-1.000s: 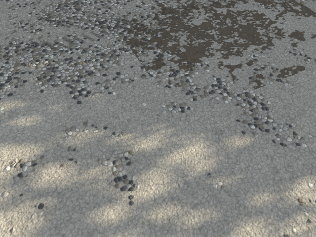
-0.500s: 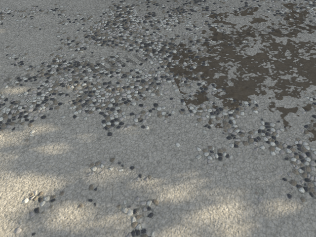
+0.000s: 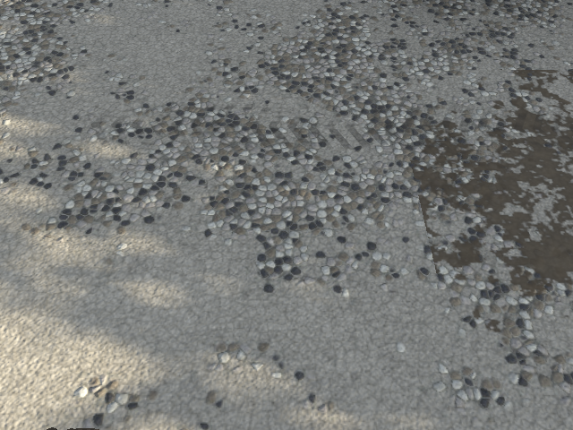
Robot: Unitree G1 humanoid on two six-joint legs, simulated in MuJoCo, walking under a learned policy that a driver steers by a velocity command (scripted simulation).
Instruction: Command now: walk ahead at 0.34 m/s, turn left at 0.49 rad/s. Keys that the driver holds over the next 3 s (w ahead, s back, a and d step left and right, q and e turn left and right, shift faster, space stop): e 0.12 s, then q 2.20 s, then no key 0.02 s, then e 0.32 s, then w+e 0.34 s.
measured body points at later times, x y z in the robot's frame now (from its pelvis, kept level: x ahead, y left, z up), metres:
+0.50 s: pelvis +0.15 -0.04 -0.01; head +0.19 -0.03 +0.44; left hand +0.26 +0.25 -0.11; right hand +0.31 -0.31 -0.12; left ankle +0.14 +0.09 -0.70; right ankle +0.25 -0.14 -0.75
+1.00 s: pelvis +0.16 -0.01 +0.00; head +0.18 +0.02 +0.44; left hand +0.19 +0.32 -0.11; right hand +0.42 -0.20 -0.08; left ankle +0.13 +0.08 -0.75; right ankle +0.24 -0.14 -0.71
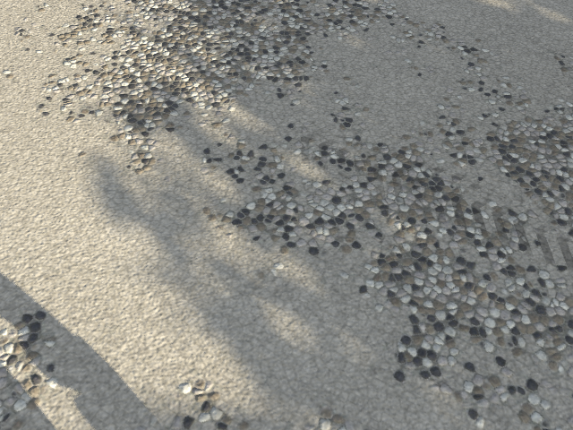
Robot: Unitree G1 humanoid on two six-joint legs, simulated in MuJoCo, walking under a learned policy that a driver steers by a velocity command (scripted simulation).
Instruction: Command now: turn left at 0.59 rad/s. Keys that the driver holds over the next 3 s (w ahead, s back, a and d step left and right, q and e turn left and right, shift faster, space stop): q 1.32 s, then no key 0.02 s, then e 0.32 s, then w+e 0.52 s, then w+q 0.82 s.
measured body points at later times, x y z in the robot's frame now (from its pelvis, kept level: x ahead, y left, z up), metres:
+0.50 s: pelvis -0.01 +0.01 -0.01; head +0.03 +0.03 +0.44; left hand +0.04 +0.32 -0.12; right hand +0.24 -0.21 -0.09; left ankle -0.03 +0.12 -0.74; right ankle +0.01 -0.14 -0.74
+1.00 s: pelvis +0.01 +0.02 -0.01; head +0.04 +0.03 +0.44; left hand -0.02 +0.34 -0.10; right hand +0.31 -0.12 -0.09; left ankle -0.04 +0.12 -0.74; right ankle +0.08 -0.08 -0.74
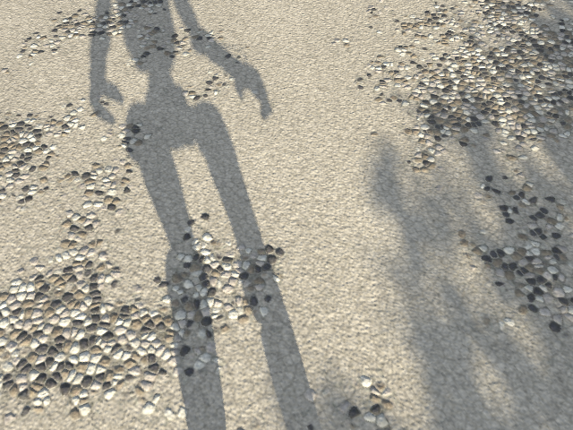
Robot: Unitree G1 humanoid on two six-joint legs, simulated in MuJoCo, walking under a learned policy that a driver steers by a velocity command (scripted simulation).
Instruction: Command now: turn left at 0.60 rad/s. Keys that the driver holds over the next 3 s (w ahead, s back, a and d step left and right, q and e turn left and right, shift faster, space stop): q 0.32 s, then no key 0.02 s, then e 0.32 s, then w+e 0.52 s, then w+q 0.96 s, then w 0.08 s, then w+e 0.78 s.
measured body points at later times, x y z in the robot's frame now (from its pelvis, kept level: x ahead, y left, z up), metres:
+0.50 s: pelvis +0.00 +0.04 +0.00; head +0.02 +0.08 +0.45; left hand +0.04 +0.35 -0.12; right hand +0.23 -0.16 -0.07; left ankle -0.03 +0.14 -0.73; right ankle +0.00 -0.12 -0.70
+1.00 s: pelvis +0.05 +0.01 +0.00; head +0.07 -0.02 +0.45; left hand +0.18 +0.29 -0.09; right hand +0.15 -0.30 -0.12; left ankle -0.03 +0.14 -0.71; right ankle +0.03 -0.08 -0.73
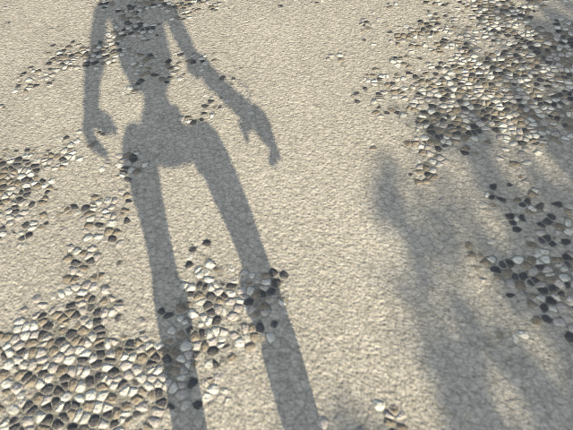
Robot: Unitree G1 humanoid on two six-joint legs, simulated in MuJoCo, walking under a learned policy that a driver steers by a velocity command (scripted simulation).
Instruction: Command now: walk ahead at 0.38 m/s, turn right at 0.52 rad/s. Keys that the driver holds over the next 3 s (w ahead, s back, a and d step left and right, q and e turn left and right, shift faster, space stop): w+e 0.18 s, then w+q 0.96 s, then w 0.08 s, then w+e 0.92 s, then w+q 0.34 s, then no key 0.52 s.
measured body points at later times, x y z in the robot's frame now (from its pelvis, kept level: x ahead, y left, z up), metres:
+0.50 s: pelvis +0.27 -0.01 -0.01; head +0.31 -0.02 +0.44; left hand +0.34 +0.28 -0.13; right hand +0.44 -0.29 -0.11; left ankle +0.39 +0.06 -0.73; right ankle +0.05 -0.10 -0.64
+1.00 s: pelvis +0.57 -0.08 +0.00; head +0.59 -0.08 +0.45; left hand +0.70 +0.21 -0.07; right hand +0.69 -0.35 -0.12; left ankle +0.44 +0.04 -0.64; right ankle +0.64 -0.18 -0.73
